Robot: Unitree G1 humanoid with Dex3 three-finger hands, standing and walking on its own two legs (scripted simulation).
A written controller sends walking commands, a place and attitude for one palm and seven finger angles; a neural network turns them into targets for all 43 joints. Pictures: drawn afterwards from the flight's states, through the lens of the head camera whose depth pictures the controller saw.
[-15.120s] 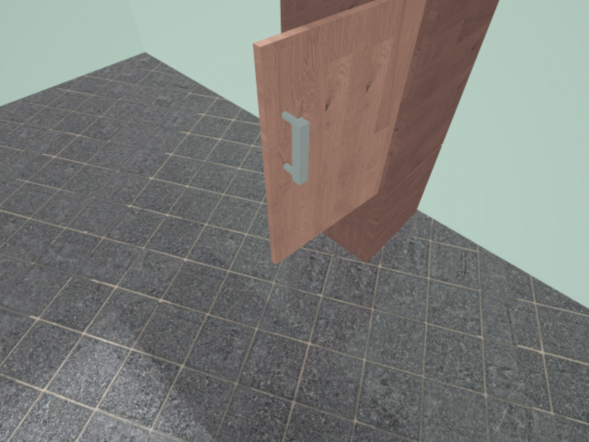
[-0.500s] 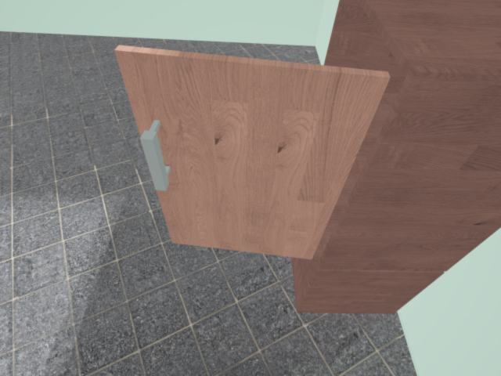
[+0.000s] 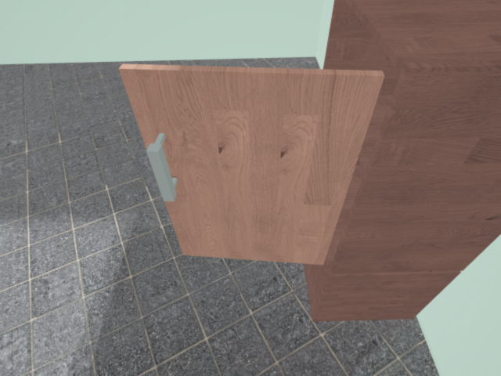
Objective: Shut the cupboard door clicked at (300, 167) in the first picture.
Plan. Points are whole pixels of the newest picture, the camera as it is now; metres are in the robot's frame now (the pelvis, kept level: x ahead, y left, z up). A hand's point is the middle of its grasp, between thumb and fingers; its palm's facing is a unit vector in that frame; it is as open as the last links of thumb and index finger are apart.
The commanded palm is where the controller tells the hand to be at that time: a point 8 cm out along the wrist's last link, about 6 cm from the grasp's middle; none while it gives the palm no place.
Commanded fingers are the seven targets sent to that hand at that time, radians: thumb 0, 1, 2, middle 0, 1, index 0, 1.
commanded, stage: look again from close up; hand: left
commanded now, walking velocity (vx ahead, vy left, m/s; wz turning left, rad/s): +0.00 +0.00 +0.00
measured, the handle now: (165, 167) +0.49 +0.21 +0.05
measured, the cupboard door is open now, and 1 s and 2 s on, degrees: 84 84 84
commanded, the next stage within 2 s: come to a stop and stand still in 0.22 s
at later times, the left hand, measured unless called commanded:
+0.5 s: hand out of the picture +0.01 +0.17 -0.17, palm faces -0.01 -0.98 -0.20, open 7.3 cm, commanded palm none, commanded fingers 0.00 0.90 0.90 -0.20 -0.30 -0.20 -0.30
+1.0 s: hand out of the picture -0.01 +0.19 -0.17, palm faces +0.01 -0.98 -0.20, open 7.3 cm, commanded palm none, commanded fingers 0.00 0.90 0.90 -0.20 -0.30 -0.20 -0.30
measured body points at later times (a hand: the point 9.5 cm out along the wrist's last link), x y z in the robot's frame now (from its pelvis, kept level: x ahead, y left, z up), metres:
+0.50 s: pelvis +0.00 +0.00 +0.00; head +0.01 +0.00 +0.45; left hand +0.01 +0.22 -0.16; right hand +0.03 -0.24 -0.15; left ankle +0.02 +0.10 -0.73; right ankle -0.02 -0.13 -0.73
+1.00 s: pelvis -0.01 +0.01 +0.00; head -0.01 +0.02 +0.45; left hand -0.01 +0.24 -0.16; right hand +0.01 -0.22 -0.15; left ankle +0.02 +0.10 -0.73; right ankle -0.02 -0.13 -0.73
